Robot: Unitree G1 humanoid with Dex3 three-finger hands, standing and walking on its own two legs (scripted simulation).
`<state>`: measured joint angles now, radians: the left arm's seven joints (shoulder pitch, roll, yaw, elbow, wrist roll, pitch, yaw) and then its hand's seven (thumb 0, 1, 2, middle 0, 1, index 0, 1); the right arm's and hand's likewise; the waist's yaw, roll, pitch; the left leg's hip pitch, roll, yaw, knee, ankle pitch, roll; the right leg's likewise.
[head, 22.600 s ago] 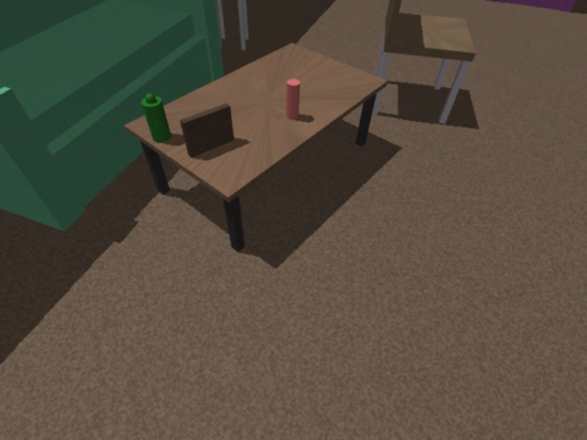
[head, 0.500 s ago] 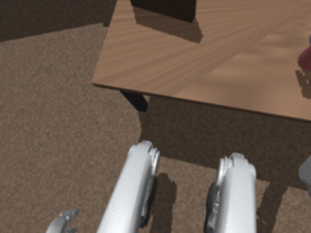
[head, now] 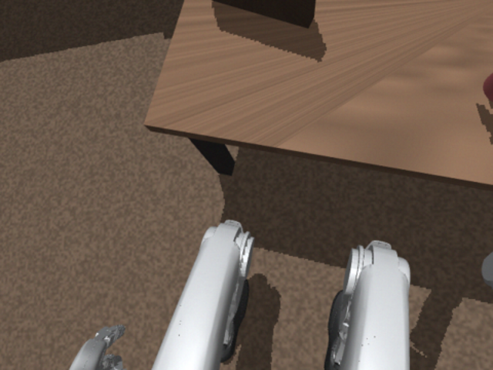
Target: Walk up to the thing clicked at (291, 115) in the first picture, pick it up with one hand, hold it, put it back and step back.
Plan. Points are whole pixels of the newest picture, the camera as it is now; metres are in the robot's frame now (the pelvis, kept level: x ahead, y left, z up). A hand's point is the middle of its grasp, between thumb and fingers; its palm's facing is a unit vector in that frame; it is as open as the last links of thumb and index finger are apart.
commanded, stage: open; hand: right
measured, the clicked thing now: out of the picture +0.55 -0.29 +0.04
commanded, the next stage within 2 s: withdraw in 0.30 s
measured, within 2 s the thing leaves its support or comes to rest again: neither
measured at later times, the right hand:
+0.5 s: hand out of the picture +0.55 -0.29 +0.04, palm faces +0.32 +0.95 -0.03, open 16.4 cm
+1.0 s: hand out of the picture +0.50 -0.36 +0.16, palm faces +0.33 +0.92 -0.20, open 17.4 cm
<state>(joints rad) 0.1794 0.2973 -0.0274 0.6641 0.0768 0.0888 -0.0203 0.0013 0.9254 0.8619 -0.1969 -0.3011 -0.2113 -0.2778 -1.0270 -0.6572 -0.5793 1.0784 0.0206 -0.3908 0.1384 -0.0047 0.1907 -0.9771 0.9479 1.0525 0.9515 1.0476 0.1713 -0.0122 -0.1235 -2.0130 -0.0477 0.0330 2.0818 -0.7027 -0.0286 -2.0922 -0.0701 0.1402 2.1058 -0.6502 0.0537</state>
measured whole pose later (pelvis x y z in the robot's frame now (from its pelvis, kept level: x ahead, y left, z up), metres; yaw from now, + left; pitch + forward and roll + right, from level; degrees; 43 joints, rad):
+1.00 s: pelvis +0.02 -0.01 +0.12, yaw -1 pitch +32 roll +6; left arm 0.20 0.28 -0.02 0.64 0.00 0.08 0.00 0.00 0.91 0.88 -0.19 -0.30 -0.20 -0.28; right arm -0.85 -0.73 -0.52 1.02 -0.01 -0.19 0.19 -0.01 0.52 -0.06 0.04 0.05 0.06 0.06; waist 0.12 -0.02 -0.16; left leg -1.60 -0.04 0.04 1.68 -0.64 -0.03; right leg -1.69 -0.09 0.11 1.73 -0.61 0.04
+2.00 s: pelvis +0.08 -0.01 +0.32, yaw -7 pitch +6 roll +2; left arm 0.18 0.20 -0.02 0.54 -0.05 0.01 0.13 0.01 0.90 0.90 -0.20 -0.30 -0.20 -0.29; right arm 0.39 -0.18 0.03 0.21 0.04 0.10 -0.14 -0.01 0.51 -0.07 0.06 0.05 0.06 0.06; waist -0.01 -0.04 -0.09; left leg -0.48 0.02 0.02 0.81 -0.44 -0.03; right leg -0.56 -0.05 0.03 0.86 -0.40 0.03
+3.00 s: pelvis +0.06 -0.03 +0.35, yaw -8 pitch -4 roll +0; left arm 0.18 0.29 0.03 1.02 0.03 0.03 0.01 0.01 0.90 0.90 -0.20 -0.31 -0.20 -0.30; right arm 0.24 -0.32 0.01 1.00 -0.03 0.00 -0.04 0.00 0.54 -0.04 0.05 0.05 0.06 0.05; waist -0.01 -0.02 0.03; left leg -0.12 0.08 0.01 0.45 -0.26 -0.06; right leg -0.18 0.01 0.00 0.45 -0.20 0.00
